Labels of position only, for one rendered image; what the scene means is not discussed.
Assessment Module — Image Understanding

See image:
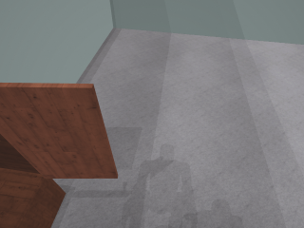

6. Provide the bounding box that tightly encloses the cupboard door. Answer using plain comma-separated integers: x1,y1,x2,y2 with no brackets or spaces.
0,83,118,179

